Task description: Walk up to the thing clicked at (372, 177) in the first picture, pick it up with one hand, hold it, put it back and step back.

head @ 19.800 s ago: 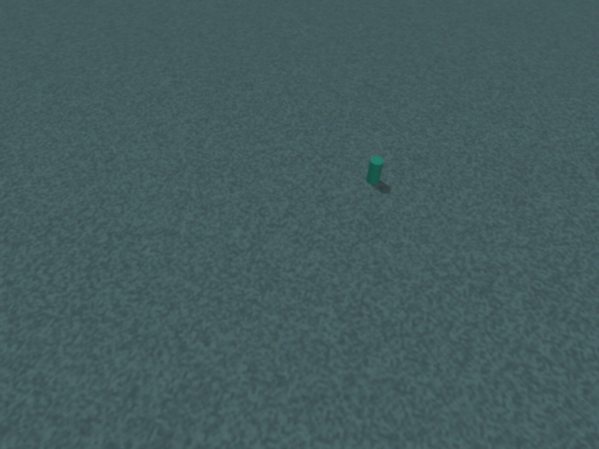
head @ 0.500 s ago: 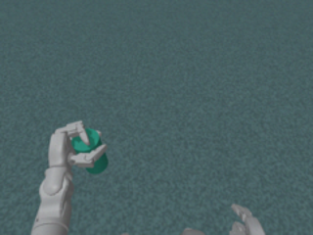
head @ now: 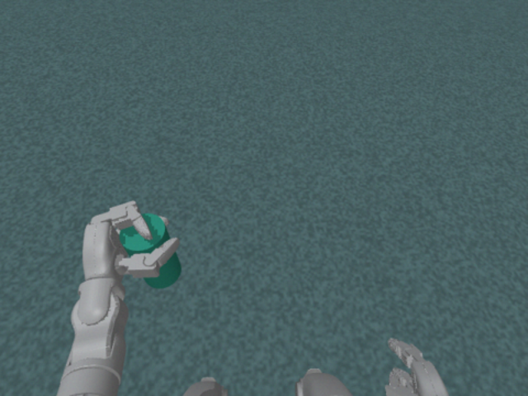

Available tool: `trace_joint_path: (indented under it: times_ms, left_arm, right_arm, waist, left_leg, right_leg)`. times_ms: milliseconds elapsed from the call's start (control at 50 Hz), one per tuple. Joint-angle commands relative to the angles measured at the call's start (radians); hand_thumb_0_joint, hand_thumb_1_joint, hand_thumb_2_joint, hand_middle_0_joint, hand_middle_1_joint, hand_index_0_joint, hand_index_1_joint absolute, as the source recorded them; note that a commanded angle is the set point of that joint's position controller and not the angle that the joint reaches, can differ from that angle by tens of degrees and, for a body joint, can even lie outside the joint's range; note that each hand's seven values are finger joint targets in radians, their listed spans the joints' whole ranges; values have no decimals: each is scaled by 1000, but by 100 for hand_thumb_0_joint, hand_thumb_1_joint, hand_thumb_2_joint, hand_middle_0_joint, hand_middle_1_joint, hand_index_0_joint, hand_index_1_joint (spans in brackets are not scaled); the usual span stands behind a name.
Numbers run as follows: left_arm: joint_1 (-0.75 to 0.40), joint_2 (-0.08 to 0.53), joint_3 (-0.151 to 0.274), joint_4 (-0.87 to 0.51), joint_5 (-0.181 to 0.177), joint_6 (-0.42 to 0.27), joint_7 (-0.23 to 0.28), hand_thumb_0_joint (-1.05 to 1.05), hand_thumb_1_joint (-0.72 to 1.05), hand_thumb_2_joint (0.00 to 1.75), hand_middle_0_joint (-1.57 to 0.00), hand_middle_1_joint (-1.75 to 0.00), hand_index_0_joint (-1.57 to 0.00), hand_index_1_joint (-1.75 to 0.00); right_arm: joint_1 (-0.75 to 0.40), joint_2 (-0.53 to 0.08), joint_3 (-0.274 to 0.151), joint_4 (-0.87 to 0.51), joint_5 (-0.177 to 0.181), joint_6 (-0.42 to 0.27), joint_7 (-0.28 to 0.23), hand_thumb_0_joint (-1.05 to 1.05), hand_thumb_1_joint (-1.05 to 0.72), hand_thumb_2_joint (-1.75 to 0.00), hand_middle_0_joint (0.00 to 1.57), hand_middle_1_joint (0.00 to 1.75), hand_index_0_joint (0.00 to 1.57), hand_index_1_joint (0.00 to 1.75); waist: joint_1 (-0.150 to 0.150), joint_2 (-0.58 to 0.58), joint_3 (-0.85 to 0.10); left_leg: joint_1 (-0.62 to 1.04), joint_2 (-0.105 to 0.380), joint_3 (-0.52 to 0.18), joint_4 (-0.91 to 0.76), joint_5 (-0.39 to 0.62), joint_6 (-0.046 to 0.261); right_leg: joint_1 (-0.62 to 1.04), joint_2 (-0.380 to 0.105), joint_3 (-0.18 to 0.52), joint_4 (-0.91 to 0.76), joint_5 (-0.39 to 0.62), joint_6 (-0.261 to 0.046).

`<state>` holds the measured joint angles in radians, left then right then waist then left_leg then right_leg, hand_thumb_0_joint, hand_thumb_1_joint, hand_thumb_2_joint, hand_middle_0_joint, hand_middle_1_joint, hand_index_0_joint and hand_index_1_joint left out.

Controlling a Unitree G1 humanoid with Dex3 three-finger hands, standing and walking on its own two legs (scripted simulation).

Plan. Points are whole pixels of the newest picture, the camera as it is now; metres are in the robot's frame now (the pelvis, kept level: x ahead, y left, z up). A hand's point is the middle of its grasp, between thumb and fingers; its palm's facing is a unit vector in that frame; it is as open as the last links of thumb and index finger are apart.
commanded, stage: crouch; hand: left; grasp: from the side
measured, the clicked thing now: (153, 253) +0.34 +0.18 -0.02
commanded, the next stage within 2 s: lower in 1.72 s
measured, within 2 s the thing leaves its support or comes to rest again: neither
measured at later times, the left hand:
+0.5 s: hand (172, 279) +0.37 +0.19 -0.21, palm faces +0.12 -0.99 -0.01, open 5.6 cm
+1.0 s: hand (182, 294) +0.40 +0.20 -0.40, palm faces +0.14 -0.99 -0.02, open 5.7 cm
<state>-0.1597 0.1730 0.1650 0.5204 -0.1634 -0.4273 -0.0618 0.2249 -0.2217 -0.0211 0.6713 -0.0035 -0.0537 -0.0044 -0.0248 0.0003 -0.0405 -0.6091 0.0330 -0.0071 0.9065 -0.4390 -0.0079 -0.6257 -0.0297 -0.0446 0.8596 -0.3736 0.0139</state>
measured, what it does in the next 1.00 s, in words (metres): lowers itself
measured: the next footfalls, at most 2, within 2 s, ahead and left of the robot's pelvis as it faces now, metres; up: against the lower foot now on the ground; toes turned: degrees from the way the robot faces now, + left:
none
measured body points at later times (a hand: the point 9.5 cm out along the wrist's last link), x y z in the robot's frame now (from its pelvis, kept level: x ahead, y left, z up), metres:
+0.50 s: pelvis -0.04 +0.00 -0.19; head +0.12 +0.02 +0.23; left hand +0.36 +0.24 -0.20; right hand +0.08 -0.26 -0.32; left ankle +0.01 +0.12 -0.69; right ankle +0.03 -0.13 -0.69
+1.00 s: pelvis -0.08 +0.00 -0.35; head +0.13 +0.05 +0.04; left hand +0.39 +0.25 -0.39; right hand +0.00 -0.27 -0.47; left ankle +0.01 +0.12 -0.69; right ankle +0.03 -0.13 -0.69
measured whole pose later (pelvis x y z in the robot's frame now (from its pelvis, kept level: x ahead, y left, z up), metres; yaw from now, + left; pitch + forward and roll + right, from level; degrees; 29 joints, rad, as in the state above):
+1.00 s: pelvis -0.08 +0.00 -0.35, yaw -2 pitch +31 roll -5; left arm -0.78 0.44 0.46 1.22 -0.04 -0.83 -0.12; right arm 0.10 -0.28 0.06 0.74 -0.13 -0.02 0.10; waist -0.17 -0.03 -0.07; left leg -2.13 0.00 -0.08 2.28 -0.70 -0.01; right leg -2.13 -0.06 -0.04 2.19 -0.60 0.01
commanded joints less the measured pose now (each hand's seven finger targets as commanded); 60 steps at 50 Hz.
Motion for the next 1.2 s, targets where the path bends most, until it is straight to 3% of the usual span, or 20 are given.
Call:
trace_joint_path:
  times_ms: [0,20,60,140,200,240,260,300,400,500,540,580,680,700,740,820,860,980,1100,1180]
  left_arm:
    - [-295,135,74,-81,9,-135,-5,0,36,117,-128,-133,-130,-132]
    - [-326,123,59,-85,5,-160,-15,0,33,117,-129,-134,-131,-133]
    - [-354,148,86,-25,5,-206,-30,0,33,118,-131,-136,-132,-135]
    - [-393,133,85,73,-8,-298,-64,0,34,119,-133,-138,-135,-137]
    - [-444,173,93,115,6,-345,-81,0,33,120,-135,-139,-136,-139]
    - [-475,208,128,145,3,-364,-88,0,32,120,-133,-137,-134,-137]
    - [-493,183,106,157,1,-369,-96,0,32,119,-133,-137,-134,-137]
    - [-522,237,168,176,-5,-381,-84,0,31,120,-132,-136,-132,-136]
    - [-603,221,160,237,10,-403,-63,0,38,124,-133,-138,-133,-138]
    - [-669,255,192,291,28,-430,-68,0,40,127,-134,-140,-134,-141]
    - [-687,230,173,352,27,-434,-72,0,41,128,-133,-141,-134,-141]
    - [-754,312,232,354,37,-449,-60,0,40,127,-132,-139,-132,-140]
    - [-842,337,248,408,71,-479,-56,0,39,131,-132,-141,-132,-142]
    - [-830,380,287,427,73,-480,-52,0,39,131,-130,-140,-130,-141]
    - [-866,342,256,453,81,-481,-59,0,38,132,-131,-140,-131,-142]
    - [-904,426,305,492,104,-480,-49,0,33,128,-128,-137,-128,-139]
    - [-935,410,287,508,109,-478,-55,0,33,127,-127,-136,-127,-137]
    - [-971,474,317,540,115,-473,-53,0,30,126,-127,-137,-128,-137]
    - [-979,535,343,527,126,-471,-45,0,32,126,-128,-137,-129,-137]
    - [-970,546,343,553,142,-468,-45,0,36,128,-129,-138,-130,-139]
  right_arm:
    - [-2,-144,-60,-93,-10,-41,7,0,-88,-90,20,30,20,30]
    - [-4,-141,-59,-101,-11,-41,11,0,-88,-90,20,30,20,30]
    - [5,-149,-62,-93,-19,-45,17,0,-88,-90,20,30,20,30]
    - [-1,-167,-59,-109,-26,-49,34,0,-88,-90,20,30,20,30]
    - [1,-183,-56,-114,-28,-51,38,0,-89,-90,20,30,20,30]
    - [14,-186,-51,-102,-34,-41,39,0,-89,-90,20,30,20,30]
    - [17,-196,-54,-98,-36,-41,41,0,-90,-90,20,30,20,30]
    - [20,-204,-51,-89,-39,-35,45,0,-90,-91,20,30,20,30]
    - [11,-214,-55,-62,-51,-21,54,0,-90,-91,20,30,20,30]
    - [17,-223,-48,-46,-67,-12,65,0,-90,-91,20,30,20,30]
    - [9,-228,-45,-28,-73,-12,68,0,-90,-91,20,30,20,30]
    - [20,-226,-35,-15,-82,-13,68,0,-90,-91,20,30,20,30]
    - [21,-233,-18,7,-101,-2,81,0,-91,-91,20,30,20,30]
    - [27,-244,-16,11,-103,2,83,0,-91,-91,20,30,20,30]
    - [32,-246,-13,18,-111,6,90,0,-92,-91,20,30,20,30]
    - [31,-255,-6,25,-119,17,93,0,-92,-91,20,30,20,30]
    - [27,-263,1,31,-124,20,98,0,-91,-91,20,30,20,30]
    - [24,-285,26,27,-137,32,105,0,-91,-91,20,30,20,30]
    - [10,-316,56,7,-151,42,107,0,-91,-91,20,30,20,30]
    - [23,-338,77,16,-166,52,112,0,-91,-91,20,30,20,30]
  waist:
    - [-26,-40,-244]
    - [-27,-21,-254]
    - [-30,18,-292]
    - [-32,44,-429]
    - [-38,37,-512]
    - [-31,49,-574]
    - [-47,49,-593]
    - [-29,57,-635]
    - [-62,45,-646]
    - [-68,55,-744]
    - [-85,44,-724]
    - [-85,52,-743]
    - [-107,112,-754]
    - [-95,110,-767]
    - [-121,124,-783]
    - [-125,123,-743]
    - [-146,141,-711]
    - [-172,124,-675]
    - [-178,183,-658]
    - [-205,232,-613]
  left_leg:
    - [-70,-29,-3,-27,121,19]
    - [-92,-31,1,2,114,18]
    - [-154,-32,-9,68,100,13]
    - [-303,-35,-31,223,66,6]
    - [-419,-40,-29,334,53,13]
    - [-500,-44,-23,411,75,17]
    - [-504,-42,-34,433,82,15]
    - [-564,-44,-32,490,81,16]
    - [-706,-44,-45,596,-16,15]
    - [-789,-48,-43,716,-15,14]
    - [-840,-47,-39,764,-45,15]
    - [-922,-52,-25,824,-50,18]
    - [-954,-52,-28,907,-43,12]
    - [-965,-53,-23,924,-40,14]
    - [-970,-51,-24,961,-27,13]
    - [-1089,-55,-7,1019,-112,18]
    - [-1090,-51,-13,1038,-149,16]
    - [-1206,-53,-18,1114,-210,25]
    - [-1217,-47,-42,1155,-187,15]
    - [-1198,-39,-70,1175,-152,6]
  right_leg:
    - [22,20,13,-9,143,-27]
    - [-8,18,19,18,139,-28]
    - [-106,24,15,95,114,-34]
    - [-290,26,6,270,57,-42]
    - [-370,20,24,364,42,-43]
    - [-392,13,49,418,63,-39]
    - [-454,19,33,460,56,-46]
    - [-490,15,37,514,49,-45]
    - [-665,17,30,627,-46,-50]
    - [-757,14,16,752,-47,-52]
    - [-814,14,14,789,-75,-51]
    - [-808,9,28,826,-68,-47]
    - [-945,10,-10,949,-63,-53]
    - [-945,10,-11,965,-64,-53]
    - [-983,9,-18,1004,-50,-53]
    - [-1017,10,-21,1047,-108,-46]
    - [-1080,12,-39,1075,-140,-45]
    - [-1102,17,-55,1121,-182,-34]
    - [-1150,19,-83,1193,-153,-38]
    - [-1207,19,-103,1235,-116,-42]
